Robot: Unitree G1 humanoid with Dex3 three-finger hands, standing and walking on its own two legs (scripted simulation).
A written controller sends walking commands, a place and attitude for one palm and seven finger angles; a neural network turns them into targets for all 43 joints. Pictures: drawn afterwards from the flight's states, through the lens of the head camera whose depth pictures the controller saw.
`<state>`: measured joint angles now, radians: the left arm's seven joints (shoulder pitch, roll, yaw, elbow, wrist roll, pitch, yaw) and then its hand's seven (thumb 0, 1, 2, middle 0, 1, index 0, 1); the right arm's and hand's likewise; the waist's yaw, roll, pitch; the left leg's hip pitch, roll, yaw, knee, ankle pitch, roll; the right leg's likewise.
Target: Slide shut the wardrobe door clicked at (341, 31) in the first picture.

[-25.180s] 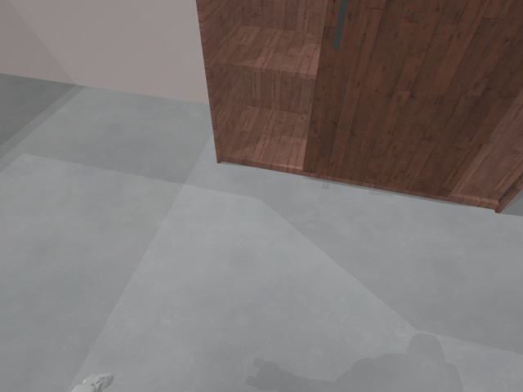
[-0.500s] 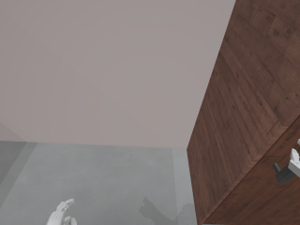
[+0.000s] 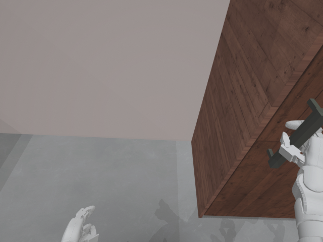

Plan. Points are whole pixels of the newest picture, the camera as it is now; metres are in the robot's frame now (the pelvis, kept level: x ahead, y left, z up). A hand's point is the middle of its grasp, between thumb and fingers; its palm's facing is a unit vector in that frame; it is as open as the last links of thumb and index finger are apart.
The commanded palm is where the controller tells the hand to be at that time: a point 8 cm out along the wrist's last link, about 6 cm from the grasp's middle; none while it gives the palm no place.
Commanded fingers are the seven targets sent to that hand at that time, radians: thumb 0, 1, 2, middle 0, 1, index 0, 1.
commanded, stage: stop walking and hold the door there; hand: right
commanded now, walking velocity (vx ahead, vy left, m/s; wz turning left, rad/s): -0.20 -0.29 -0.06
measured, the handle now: (290, 136) +0.37 -0.32 +0.08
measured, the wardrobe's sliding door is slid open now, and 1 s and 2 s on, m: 0.00 0.00 0.00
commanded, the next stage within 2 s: loosen the grip on the handle in 1.18 s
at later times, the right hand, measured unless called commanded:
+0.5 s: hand (287, 149) +0.32 -0.29 +0.09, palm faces +0.23 +0.96 -0.14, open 6.0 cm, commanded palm +0.29 -0.31 +0.08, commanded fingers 0.00 -0.90 -0.90 0.45 1.40 0.45 1.40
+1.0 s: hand (287, 149) +0.32 -0.29 +0.09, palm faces +0.23 +0.96 -0.18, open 5.9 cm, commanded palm +0.29 -0.32 +0.08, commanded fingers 0.00 -0.90 -0.90 0.45 1.40 0.45 1.40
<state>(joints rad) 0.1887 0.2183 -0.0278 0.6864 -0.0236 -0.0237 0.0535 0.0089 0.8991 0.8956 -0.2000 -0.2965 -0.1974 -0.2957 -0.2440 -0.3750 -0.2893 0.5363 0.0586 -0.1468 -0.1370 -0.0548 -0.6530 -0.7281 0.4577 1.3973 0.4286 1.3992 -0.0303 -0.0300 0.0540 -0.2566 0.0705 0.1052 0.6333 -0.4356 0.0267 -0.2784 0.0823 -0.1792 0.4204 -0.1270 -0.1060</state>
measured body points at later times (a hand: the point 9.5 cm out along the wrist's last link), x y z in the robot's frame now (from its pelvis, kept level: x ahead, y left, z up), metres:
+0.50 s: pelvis -0.03 -0.11 -0.01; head +0.01 -0.11 +0.44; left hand +0.12 +0.08 -0.13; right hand +0.30 -0.34 +0.10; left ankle +0.01 +0.01 -0.73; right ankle +0.00 -0.25 -0.73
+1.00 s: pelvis -0.01 -0.11 +0.01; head +0.01 -0.10 +0.46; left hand +0.17 +0.12 -0.09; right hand +0.30 -0.34 +0.10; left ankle +0.01 +0.00 -0.73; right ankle +0.00 -0.25 -0.73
